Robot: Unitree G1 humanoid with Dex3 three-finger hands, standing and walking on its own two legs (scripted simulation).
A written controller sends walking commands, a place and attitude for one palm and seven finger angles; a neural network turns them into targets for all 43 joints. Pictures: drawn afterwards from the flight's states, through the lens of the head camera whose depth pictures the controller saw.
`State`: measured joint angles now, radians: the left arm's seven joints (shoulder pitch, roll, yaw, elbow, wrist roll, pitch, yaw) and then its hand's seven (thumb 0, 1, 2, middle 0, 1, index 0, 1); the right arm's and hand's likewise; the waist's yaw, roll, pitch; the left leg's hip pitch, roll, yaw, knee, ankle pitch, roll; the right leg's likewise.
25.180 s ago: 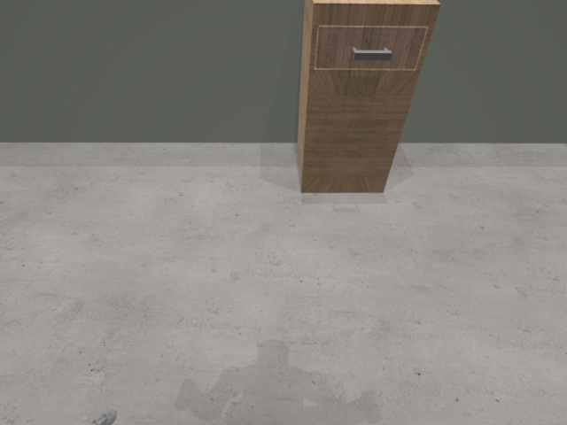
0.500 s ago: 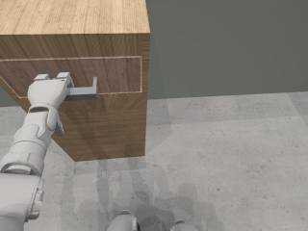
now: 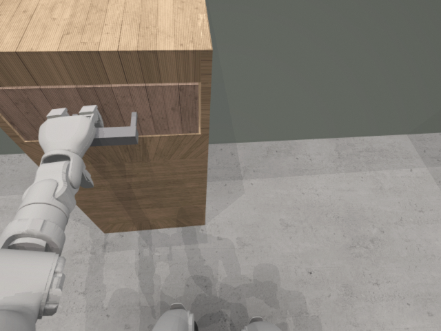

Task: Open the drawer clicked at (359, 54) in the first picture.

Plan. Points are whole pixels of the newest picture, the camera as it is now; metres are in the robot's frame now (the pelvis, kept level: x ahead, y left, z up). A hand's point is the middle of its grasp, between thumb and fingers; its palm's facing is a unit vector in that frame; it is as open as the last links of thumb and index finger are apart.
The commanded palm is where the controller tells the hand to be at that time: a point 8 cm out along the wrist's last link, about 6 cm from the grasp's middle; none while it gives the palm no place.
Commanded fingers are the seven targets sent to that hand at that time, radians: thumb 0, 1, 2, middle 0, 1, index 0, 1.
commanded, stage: close the thumb around the handle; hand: left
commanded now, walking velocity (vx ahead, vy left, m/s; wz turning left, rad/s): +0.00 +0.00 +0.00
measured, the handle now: (103, 127) +0.50 +0.24 +0.02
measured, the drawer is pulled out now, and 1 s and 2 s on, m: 0.00 0.02 0.14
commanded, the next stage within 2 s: pull the drawer open in 0.48 s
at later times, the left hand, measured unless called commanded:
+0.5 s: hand (82, 154) +0.45 +0.27 +0.00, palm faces -0.09 -0.05 -0.99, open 5.7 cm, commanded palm +0.44 +0.26 +0.07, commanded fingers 0.00 0.90 0.90 -0.40 -1.35 -0.40 -1.35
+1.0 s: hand (80, 163) +0.43 +0.27 +0.00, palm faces -0.06 -0.07 -1.00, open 5.7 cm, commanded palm +0.39 +0.25 +0.07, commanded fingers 0.00 0.90 0.90 -0.40 -1.35 -0.40 -1.35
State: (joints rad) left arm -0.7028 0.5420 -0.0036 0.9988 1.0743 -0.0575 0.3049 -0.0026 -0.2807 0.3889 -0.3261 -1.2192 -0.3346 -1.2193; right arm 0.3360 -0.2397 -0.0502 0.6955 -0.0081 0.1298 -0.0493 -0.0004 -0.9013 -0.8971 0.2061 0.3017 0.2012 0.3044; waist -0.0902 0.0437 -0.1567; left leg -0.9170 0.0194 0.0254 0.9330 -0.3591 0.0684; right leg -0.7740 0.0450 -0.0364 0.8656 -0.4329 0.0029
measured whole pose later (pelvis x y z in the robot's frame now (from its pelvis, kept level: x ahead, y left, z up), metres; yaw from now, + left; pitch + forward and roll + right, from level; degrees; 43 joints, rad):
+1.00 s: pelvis +0.04 +0.00 +0.01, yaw -1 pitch +19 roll -4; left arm -0.35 0.49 0.03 0.66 1.02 -0.02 0.31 0.00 0.67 0.81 -0.38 -1.30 -0.42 -1.35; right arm 0.29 -0.23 -0.07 0.67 0.00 0.17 -0.02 0.00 -0.90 -0.90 0.21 0.30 0.20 0.30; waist -0.06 0.06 -0.17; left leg -0.80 0.02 0.06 0.88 -0.41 0.07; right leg -0.66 0.05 0.00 0.80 -0.45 0.00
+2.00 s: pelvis +0.03 -0.01 +0.01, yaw +0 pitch +13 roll -2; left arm 0.10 0.41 0.00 0.24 1.00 0.04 0.35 0.02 0.70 0.76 -0.31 -1.35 -0.42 -1.35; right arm 0.19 -0.24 -0.04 0.62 -0.02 0.12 -0.03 0.01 -0.90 -0.90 0.20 0.30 0.20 0.30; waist -0.01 0.06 -0.14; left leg -0.70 0.01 0.04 0.88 -0.40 0.05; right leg -0.57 0.04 -0.02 0.82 -0.48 -0.01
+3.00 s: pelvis +0.02 -0.01 +0.00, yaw +0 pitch +12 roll -2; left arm 0.59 0.39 0.00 -0.17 0.99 0.04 0.38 0.03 0.69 0.73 -0.30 -1.35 -0.42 -1.35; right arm 0.17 -0.22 0.00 0.51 -0.04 0.12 0.04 0.01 -0.90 -0.90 0.20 0.30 0.20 0.30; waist 0.04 0.07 -0.17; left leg -0.75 0.01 0.05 0.98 -0.44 0.05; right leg -0.62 0.04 -0.01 0.94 -0.52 -0.01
